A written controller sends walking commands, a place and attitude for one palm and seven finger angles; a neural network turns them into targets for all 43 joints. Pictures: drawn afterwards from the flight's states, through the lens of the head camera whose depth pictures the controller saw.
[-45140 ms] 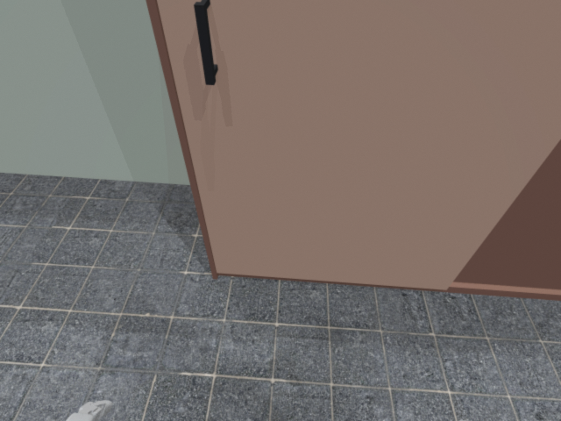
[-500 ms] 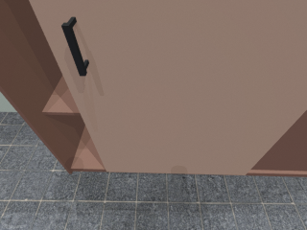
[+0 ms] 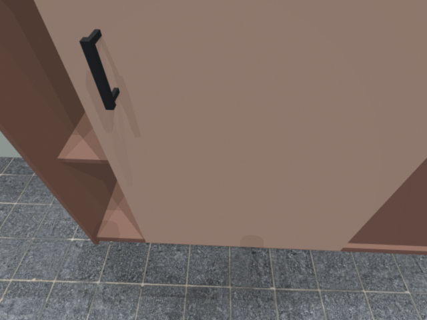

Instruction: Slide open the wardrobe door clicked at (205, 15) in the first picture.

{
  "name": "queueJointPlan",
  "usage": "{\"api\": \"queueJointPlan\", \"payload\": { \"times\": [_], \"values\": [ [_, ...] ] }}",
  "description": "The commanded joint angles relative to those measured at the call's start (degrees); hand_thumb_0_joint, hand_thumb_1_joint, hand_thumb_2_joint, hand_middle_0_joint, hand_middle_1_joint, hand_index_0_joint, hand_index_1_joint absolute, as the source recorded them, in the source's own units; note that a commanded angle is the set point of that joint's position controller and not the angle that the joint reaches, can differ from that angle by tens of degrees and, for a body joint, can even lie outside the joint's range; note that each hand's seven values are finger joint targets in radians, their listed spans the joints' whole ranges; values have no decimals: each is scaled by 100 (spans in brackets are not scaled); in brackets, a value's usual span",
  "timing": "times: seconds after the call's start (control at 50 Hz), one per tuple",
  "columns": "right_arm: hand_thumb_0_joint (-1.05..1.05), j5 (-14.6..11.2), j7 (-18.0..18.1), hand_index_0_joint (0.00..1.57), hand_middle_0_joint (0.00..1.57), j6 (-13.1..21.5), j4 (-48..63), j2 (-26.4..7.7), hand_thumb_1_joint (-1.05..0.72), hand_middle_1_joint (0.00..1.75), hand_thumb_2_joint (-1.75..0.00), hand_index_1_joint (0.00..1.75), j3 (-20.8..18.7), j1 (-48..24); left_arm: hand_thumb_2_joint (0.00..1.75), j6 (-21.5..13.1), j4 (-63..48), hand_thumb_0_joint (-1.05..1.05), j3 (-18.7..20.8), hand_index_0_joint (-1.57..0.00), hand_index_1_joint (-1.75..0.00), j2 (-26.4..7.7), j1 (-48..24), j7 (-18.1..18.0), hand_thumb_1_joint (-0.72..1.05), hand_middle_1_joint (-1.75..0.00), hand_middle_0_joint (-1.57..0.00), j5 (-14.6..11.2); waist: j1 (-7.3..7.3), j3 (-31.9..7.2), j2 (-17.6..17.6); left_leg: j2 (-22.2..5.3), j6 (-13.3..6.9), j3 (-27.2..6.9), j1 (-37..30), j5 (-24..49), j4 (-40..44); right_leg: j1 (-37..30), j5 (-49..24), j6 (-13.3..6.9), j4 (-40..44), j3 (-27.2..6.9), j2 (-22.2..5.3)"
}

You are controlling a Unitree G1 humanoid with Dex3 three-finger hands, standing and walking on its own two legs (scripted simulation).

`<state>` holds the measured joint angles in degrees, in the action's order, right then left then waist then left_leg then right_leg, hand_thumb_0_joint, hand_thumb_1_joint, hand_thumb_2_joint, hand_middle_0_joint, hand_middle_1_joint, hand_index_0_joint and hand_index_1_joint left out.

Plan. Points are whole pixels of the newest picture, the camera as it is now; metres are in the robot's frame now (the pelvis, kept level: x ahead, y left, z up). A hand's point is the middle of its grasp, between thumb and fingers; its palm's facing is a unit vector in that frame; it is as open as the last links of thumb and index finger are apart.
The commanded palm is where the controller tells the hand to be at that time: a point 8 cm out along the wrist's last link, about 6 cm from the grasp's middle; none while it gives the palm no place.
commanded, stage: look again from close up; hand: left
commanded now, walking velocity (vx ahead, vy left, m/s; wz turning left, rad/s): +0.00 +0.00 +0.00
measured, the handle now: (103, 71) +0.53 +0.27 +0.20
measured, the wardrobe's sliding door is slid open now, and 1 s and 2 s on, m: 0.25 0.25 0.25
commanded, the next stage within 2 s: shuffle to correct the standing spot in 0.10 s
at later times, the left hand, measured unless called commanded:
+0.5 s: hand out of the picture +0.00 +0.21 -0.18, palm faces +0.09 -0.97 -0.22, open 7.4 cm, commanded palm none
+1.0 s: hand out of the picture +0.10 +0.24 -0.16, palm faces +0.11 -0.96 -0.27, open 7.3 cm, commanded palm none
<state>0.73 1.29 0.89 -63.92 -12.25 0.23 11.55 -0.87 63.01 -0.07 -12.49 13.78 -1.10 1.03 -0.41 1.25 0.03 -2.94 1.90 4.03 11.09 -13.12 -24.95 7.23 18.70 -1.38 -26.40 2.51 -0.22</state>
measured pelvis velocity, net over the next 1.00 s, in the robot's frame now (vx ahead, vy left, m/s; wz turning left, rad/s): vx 0.07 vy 0.06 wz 0.04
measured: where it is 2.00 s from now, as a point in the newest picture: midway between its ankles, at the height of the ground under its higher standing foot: outside the picture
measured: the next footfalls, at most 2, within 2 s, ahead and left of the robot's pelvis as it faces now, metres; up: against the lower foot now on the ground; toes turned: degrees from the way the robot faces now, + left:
right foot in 0.84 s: +0.10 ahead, -0.04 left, +0.00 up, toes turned -7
left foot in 1.24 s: +0.16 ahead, +0.26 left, +0.00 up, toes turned +9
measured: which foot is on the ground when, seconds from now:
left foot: down 0.00-0.84, up 0.86-1.00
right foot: down 0.00-0.54, up 0.56-0.82, down 0.84-1.00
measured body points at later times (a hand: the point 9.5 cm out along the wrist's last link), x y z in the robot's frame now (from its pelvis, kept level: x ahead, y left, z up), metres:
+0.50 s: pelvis +0.02 +0.03 -0.01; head +0.03 +0.03 +0.44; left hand +0.00 +0.26 -0.17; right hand +0.05 -0.22 -0.16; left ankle +0.01 +0.14 -0.74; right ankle -0.05 -0.10 -0.74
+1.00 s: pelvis +0.07 +0.06 +0.00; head +0.09 +0.03 +0.45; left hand +0.09 +0.29 -0.14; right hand +0.08 -0.17 -0.17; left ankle +0.04 +0.19 -0.66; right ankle +0.06 -0.04 -0.74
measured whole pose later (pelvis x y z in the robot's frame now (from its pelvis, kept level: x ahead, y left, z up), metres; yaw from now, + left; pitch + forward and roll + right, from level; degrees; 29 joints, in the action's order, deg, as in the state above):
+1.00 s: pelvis +0.07 +0.06 +0.00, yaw +2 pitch +0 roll +3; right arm 1.5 -0.1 -2.6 -59.9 -9.8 -1.9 16.6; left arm -1.3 57.4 2.6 -8.3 15.0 -2.4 1.6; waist -1.0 2.3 -0.4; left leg -0.6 1.1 3.5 26.0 -23.5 -60.5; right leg 13.4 17.7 -1.4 -31.0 7.9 -5.5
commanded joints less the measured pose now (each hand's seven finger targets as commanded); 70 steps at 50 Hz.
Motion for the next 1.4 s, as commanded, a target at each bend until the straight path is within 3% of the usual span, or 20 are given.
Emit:
{"api": "queueJointPlan", "payload": {
  "times": [0.0, 0.24, 0.42, 0.48, 0.52, 0.58, 0.76, 0.78, 0.8, 0.82, 0.84, 0.98, 1.12, 1.18, 1.2, 1.22, 1.24, 1.26, 1.3, 1.38],
  "values": [
    [0, 4, 36, 20, 20, 71, 215, -732, -90, 30, -90, 30, -103, 85, 90, -98, -211, 0, 142, -20, -30, -834, 205, -54, 90, -30, -20, -13, -7, 23, 164, -389, -277, -368, -274, 1056, 228, 380, -1738, -59, 584, -584, -658],
    [0, 16, 27, 20, 20, 51, 209, -691, -90, 30, -90, 30, -94, 153, 90, -84, -200, 0, 189, -20, -30, -856, 309, -49, 90, -30, -20, 7, -62, -73, 96, -298, -249, -253, -193, 832, 73, 144, -1638, -134, 568, -649, -740],
    [0, 39, -20, 20, 20, -56, 559, -378, -90, 30, -90, 30, -117, 207, 90, 11, -236, 0, 388, -20, -30, -882, 816, -121, 90, -30, -20, 61, -243, 567, 922, -22, -126, 75, 1165, -883, -976, -140, -2283, -834, 606, -1437, -1771],
    [0, 37, -21, 20, 20, 10, 386, -466, -90, 30, -90, 30, -138, 979, 90, 68, -396, 0, 382, -20, -30, -712, 557, -104, 90, -30, -20, 56, 122, 225, 304, -140, -283, 14, -358, 783, -53, 661, -1956, -413, -461, -520, -1079],
    [0, 82, 17, 20, 20, -5, 249, -889, -90, 30, -90, 30, -254, 1622, 90, 115, -633, 0, 297, -20, -30, -251, 217, -97, 90, -30, -20, 53, 324, 176, -1506, -1345, -1176, -1484, -1044, 2231, 588, 2038, 1557, 34, -2329, 437, -111],
    [0, 50, 72, 20, 20, -1, 381, -566, -90, 30, -90, 30, -158, 1455, 90, 130, -746, 0, 292, -20, -30, -176, -32, -105, 90, -30, -20, 69, 222, 360, -743, -1475, -1661, -1494, -739, 2763, 637, 2600, 1586, -55, -3814, -36, -446],
    [0, 64, 20, 20, 20, -39, 606, -507, -90, 30, -90, 30, -191, 964, 90, 117, -670, 0, 271, -20, -30, 137, 572, -63, 90, -30, -20, 71, -242, -161, -312, -832, -1234, -640, 241, 1418, 166, 572, -125, 77, -873, 456, -309],
    [0, 29, 4, 20, 20, -43, 622, -445, -90, 30, -90, 30, -203, 921, 90, 62, -589, 0, 314, -20, -30, 15, 822, -84, 90, -30, -20, 84, -375, -219, 35, -625, -979, -440, 569, 785, -212, -60, -626, 83, -185, 339, -453],
    [0, -36, -31, 20, 20, -30, 648, -251, -90, 30, -90, 30, -190, 985, 90, -16, -507, 0, 384, -20, -30, -382, 1174, -133, 90, -30, -20, 118, -512, -419, 992, -159, -615, -16, 1287, -274, -1079, -915, -747, -189, 377, -789, -1427],
    [0, -6, -48, 20, 20, -33, 837, -78, -90, 30, -90, 30, -191, 918, 90, -30, -505, 0, 527, -20, -30, -938, 1413, -171, 90, -30, -20, 105, -568, -304, 2088, 432, -264, 228, 2291, -1919, -2425, -1210, -1512, -901, 975, -2736, -2851],
    [0, 76, -23, 20, 20, -115, 905, -334, -90, 30, -90, 30, -250, 744, 90, -20, -530, 0, 549, -20, -30, -1003, 1439, -198, 90, -30, -20, 26, -547, -144, 1248, 204, -163, -255, 2334, -2271, -3332, -766, -1977, -1351, 1167, -2876, -3228],
    [0, 50, -204, 20, 20, -287, 765, 61, -90, 30, -90, 30, -266, 584, 90, -116, -695, 0, 475, -20, -30, -609, 563, -170, 90, -30, -20, 69, -98, 202, 903, -48, 75, -149, 1932, -524, -3533, 589, -2542, -700, 927, -506, -1926],
    [0, -19, -222, 20, 20, -215, 1147, -40, -90, 30, -90, 30, -287, -103, 90, 7, -684, 0, 615, -20, -30, -1014, 653, -121, 90, -30, -20, 136, -335, 108, 1258, 200, 134, 282, 1270, -491, -1652, 514, -2611, -594, 397, -436, -1892],
    [0, -19, -152, 20, 20, -89, 952, -126, -90, 30, -90, 30, -311, 537, 90, 110, -702, 0, 550, -20, -30, -809, 477, -118, 90, -30, -20, 129, 46, -194, 1072, 230, 51, 402, -157, 467, -164, 979, -1930, -219, -477, -38, -1385],
    [0, 5, -104, 20, 20, -21, 863, -529, -90, 30, -90, 30, -388, 853, 90, 156, -731, 0, 473, -20, -30, -498, 644, -114, 90, -30, -20, 83, 126, -633, 67, -419, -86, -102, -1013, 1554, 81, 1295, -790, 34, -1273, 226, -982],
    [0, 14, -56, 20, 20, 16, 883, -1036, -90, 30, -90, 30, -487, 1045, 90, 210, -789, 0, 386, -20, -30, -95, 832, -116, 90, -30, -20, 24, 154, -859, -1456, -1705, -636, -1703, -1120, 3246, 359, 1977, 1637, 351, -2272, 352, -407],
    [0, 3, -9, 20, 20, -44, 908, -1118, -90, 30, -90, 30, -452, 1092, 90, 260, -814, 0, 326, -20, -30, -115, 824, -176, 90, -30, -20, 28, 214, -821, -1269, -2055, -1103, -1801, -604, 3713, 470, 1705, 1987, 281, -2952, -142, -370],
    [0, 53, 0, 20, 20, -43, 1016, -1040, -90, 30, -90, 30, -416, 828, 90, 233, -867, 0, 332, -20, -30, -87, 784, -183, 90, -30, -20, 28, 120, -526, -801, -2135, -1347, -1665, -153, 3248, 551, 1692, 1675, 234, -3316, -242, -464],
    [0, 73, 96, 20, 20, 49, 911, -738, -90, 30, -90, 30, -324, 286, 90, 212, -559, 0, 364, -20, -30, -230, 684, -152, 90, -30, -20, 44, -8, -343, -1324, -1668, -1107, -1350, 36, 3211, 618, 1675, 1107, 235, -3363, -512, -452],
    [0, 80, 162, 20, 20, -25, 859, -690, -90, 30, -90, 30, -338, 371, 90, 329, -560, 0, 376, -20, -30, -244, 659, -14, 90, -30, -20, 52, 65, -315, -816, -1631, -1153, -1022, -158, 3297, 524, 1839, 768, 337, -3423, -333, -260]
  ]
}}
